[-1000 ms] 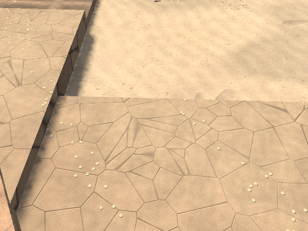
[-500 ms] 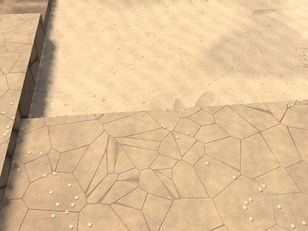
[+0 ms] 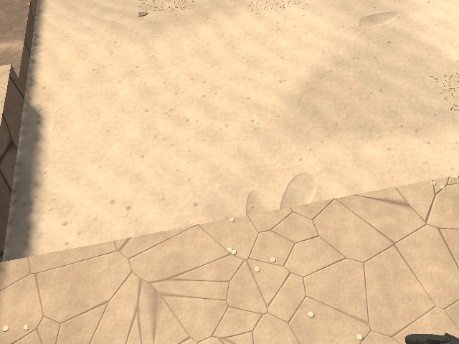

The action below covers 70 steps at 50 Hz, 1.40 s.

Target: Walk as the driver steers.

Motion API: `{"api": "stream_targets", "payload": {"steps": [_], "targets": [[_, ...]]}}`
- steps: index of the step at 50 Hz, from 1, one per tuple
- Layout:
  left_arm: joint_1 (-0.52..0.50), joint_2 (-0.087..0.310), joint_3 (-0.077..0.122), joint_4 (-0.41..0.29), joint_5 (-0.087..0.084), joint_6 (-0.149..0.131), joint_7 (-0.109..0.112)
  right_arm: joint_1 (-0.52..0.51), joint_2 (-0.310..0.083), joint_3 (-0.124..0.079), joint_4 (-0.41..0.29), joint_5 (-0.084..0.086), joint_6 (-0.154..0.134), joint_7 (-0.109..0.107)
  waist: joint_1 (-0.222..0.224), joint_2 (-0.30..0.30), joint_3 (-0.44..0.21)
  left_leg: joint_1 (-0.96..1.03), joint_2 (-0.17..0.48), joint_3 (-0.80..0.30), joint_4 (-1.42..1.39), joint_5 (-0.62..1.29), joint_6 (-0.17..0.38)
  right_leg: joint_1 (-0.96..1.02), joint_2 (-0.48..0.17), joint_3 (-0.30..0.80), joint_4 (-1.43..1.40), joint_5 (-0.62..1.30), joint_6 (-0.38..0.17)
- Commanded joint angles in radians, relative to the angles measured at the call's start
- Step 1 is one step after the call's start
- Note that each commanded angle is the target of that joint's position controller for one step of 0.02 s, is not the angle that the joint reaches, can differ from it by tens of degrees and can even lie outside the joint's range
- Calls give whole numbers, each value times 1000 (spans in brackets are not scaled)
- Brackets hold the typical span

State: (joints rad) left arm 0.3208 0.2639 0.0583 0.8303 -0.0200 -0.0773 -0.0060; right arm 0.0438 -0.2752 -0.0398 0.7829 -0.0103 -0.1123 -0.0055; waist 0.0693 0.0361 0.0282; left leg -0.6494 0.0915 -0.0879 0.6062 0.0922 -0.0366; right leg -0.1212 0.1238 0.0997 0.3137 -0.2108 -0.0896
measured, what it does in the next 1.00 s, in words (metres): walks ahead: left foot, then right foot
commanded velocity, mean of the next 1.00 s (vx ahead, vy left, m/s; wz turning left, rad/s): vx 0.50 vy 0.00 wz -0.01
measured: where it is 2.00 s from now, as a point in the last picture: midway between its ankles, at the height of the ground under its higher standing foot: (231, 180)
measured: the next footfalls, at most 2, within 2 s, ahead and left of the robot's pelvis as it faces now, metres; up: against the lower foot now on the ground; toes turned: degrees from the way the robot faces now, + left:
left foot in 0.14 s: +0.26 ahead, +0.14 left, +0.00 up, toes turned -2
right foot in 0.68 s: +0.54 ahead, -0.10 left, +0.00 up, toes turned -4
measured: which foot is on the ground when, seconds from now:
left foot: up 0.00-0.12, down 0.14-0.68, up 0.70-1.00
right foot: down 0.00-0.14, up 0.16-0.66, down 0.68-1.00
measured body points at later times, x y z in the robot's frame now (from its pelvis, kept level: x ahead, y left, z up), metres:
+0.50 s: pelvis +0.28 +0.05 +0.00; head +0.31 +0.06 +0.45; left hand +0.47 +0.29 -0.10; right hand +0.27 -0.22 -0.12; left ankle +0.22 +0.14 -0.75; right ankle +0.44 -0.13 -0.69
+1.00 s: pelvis +0.55 -0.01 +0.00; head +0.56 -0.02 +0.45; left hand +0.57 +0.27 -0.12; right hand +0.70 -0.28 -0.11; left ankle +0.70 +0.17 -0.68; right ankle +0.50 -0.10 -0.75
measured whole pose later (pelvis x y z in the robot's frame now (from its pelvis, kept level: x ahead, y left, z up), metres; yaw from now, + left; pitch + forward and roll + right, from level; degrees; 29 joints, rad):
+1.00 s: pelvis +0.55 -0.01 +0.00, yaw +2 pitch +1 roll -2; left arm 0.33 0.26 0.05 0.88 0.02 -0.10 -0.01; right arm 0.20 -0.30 -0.06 0.78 0.02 -0.05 0.01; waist 0.05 0.05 0.01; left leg -0.70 0.10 -0.10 0.84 0.00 0.00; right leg -0.05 0.06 -0.12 0.23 -0.19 -0.06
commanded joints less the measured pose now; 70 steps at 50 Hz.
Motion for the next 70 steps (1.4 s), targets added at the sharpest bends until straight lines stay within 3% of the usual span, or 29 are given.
{"api": "stream_targets", "payload": {"steps": [1, 5, 7, 8, 9, 10, 13, 17, 23, 29, 31, 33, 34, 35, 36, 37, 38, 40, 44, 50, 56, 59, 60, 61, 62, 63, 64, 66, 70], "targets": [[52, 147, 31, -23, -5, -8, 5, -90, -67, -7, -85, 12, -14, 11, 20, -109, -1, 139, -47, 46, -76, 45, 14, -76, -254, 150, -74, 134, -131], [73, 165, 34, -7, 2, 11, 13, -71, -107, -17, -108, 14, -31, 27, -13, -138, -10, 153, -67, 61, -151, -144, 77, 94, -321, 222, 36, 287, -109], [37, 136, 18, -28, 11, 14, 11, 167, -170, -47, -53, 4, -37, 20, -131, -111, -173, 510, -27, 27, -150, -104, 158, 24, -235, 149, 308, 486, -63], [100, 75, -5, -47, 15, 4, 7, 327, -255, -70, -32, -9, -36, 17, -160, 51, -340, 900, 178, -257, -129, -112, 281, -275, -116, 54, 646, 242, 4], [185, 47, -17, -35, 1, -10, 4, 400, -244, -75, 8, 10, -20, 29, -147, 261, -409, 1056, 311, -599, -250, -330, 364, -530, -36, 36, 868, -353, 40], [103, 147, 4, -41, -18, -14, 4, 370, -157, -50, -2, 26, -16, 31, -166, 138, -275, 972, 286, -584, -293, -496, 319, -641, -94, 88, 955, -331, 30], [-42, 140, 13, -78, 8, -11, 7, 201, -93, -23, -34, 7, -4, 33, -104, 17, -34, 620, 169, -294, -384, -282, 263, -607, -212, 2, 841, -107, 45], [-30, 81, 3, -79, 12, 3, 9, 212, -111, -27, -12, 10, -12, 35, -67, 47, -36, 523, 117, -145, -449, -66, 276, -544, -245, -35, 719, -22, 78], [-226, 44, -14, -137, 15, -8, -1, 294, -148, -33, 34, 23, 9, 16, -122, 28, -6, 533, 69, -5, -461, 36, 236, -512, -219, -78, 360, 268, 93], [-371, 62, -16, -200, 2, -18, -34, 379, -164, -36, 84, 33, 38, 9, -146, 33, 35, 685, 150, -37, -398, 39, 225, -518, -184, -81, 214, 216, 52], [-333, 88, -6, -196, 4, -24, -41, 367, -184, -42, 86, 32, 50, 2, -110, 51, 9, 721, 162, -38, -337, 157, 206, -434, -160, -97, 185, 149, 26], [-110, 157, 30, -129, 11, -26, -32, 339, -176, -36, 75, 28, 61, -3, 7, 38, -135, 661, 92, 26, -81, 377, 164, -96, -126, -132, 154, 177, -26], [79, 229, 51, -93, 22, -22, -20, 337, -138, -17, 44, 7, 57, -6, 73, -58, -287, 458, 30, 71, 221, 127, 128, 213, -301, 58, 197, 231, -95], [127, 297, 63, -72, 22, -14, -22, 476, -6, 19, 34, 10, 33, 6, 5, -319, -407, 51, -151, 77, 567, -574, 65, 538, -520, 520, 109, 60, -260], [133, 199, 40, -73, 5, -10, -21, 427, -110, -3, 46, 31, 13, 13, 47, -237, -381, -77, -114, -42, 683, -685, 71, 516, -516, 613, 24, -91, -250], [60, 166, 26, -81, 4, -9, -17, 328, -159, -19, 12, 53, 2, 18, 37, -187, -216, -142, -64, -22, 697, -606, 79, 381, -480, 465, -2, -80, -203], [-11, 146, 19, -93, 9, -9, -17, 271, -151, -18, -3, 49, -1, 14, 7, -108, -138, -113, -16, 7, 647, -508, 76, 239, -434, 351, -27, -3, -174], [-90, 93, 5, -99, 29, -16, -22, 277, -127, -26, 2, 33, 20, 11, -55, -106, -66, -13, 36, 4, 559, -406, 62, 47, -374, 203, -95, 111, -148], [-89, 118, 19, -58, 35, -43, -20, 276, -81, -24, -6, 35, 64, 3, -83, -105, -13, 7, 45, -20, 465, -296, 34, -71, -362, 47, -192, 181, -153], [-63, 154, 26, -15, 32, -38, 5, 109, -51, -21, -70, 24, 50, 25, -34, -76, 22, 16, 6, 25, 121, 40, 45, -34, -314, -164, -202, 295, -82], [-11, 175, 39, 18, 20, -14, 11, 42, -74, -31, -141, 26, 52, 61, -13, -73, 42, -82, 0, 62, 133, -82, 95, 190, -414, -203, -65, 466, -78], [-52, 209, 50, -2, 11, 12, 28, 124, -106, -54, -155, 22, 58, 72, -79, -131, -22, 143, -90, 182, 113, -272, 147, 167, -401, -263, 145, 899, -35], [-67, 213, 51, -8, 9, 18, 32, 251, -141, -76, -130, 28, 60, 70, -149, -125, -81, 310, -131, 200, 64, -265, 174, 123, -378, -280, 323, 955, -19], [-72, 199, 44, -19, 6, 11, 32, 407, -199, -106, -91, 32, 62, 57, -228, -60, -142, 562, -132, 150, -31, -166, 220, -33, -326, -293, 589, 801, 18], [62, 96, 14, -37, 39, -12, 13, 414, -303, -128, -89, 48, 72, 38, -137, 222, -206, 872, 100, -240, -53, -138, 353, -407, -187, -279, 956, -92, 69], [31, 89, -3, -79, 12, -56, -8, 426, -275, -107, -133, 34, 55, 43, -139, 281, -346, 995, 237, -713, -260, -318, 499, -643, -62, -90, 1152, -401, 73], [-136, 172, 20, -115, -27, -79, -17, 432, -196, -87, -126, 31, 45, 50, -199, 123, -244, 941, 203, -617, -312, -249, 435, -725, -121, -10, 1144, -317, 43], [-145, 159, 20, -129, -5, -69, -13, 298, -145, -68, -153, 36, 40, 57, -103, -51, -121, 690, 165, -404, -284, -45, 380, -647, -198, -9, 971, -196, 42], [-128, 108, 15, -119, 18, -18, -16, 220, -132, -57, -157, 23, 37, 33, -47, -21, -55, 454, 97, -208, -365, 41, 340, -492, -247, -48, 687, -103, 78]]}}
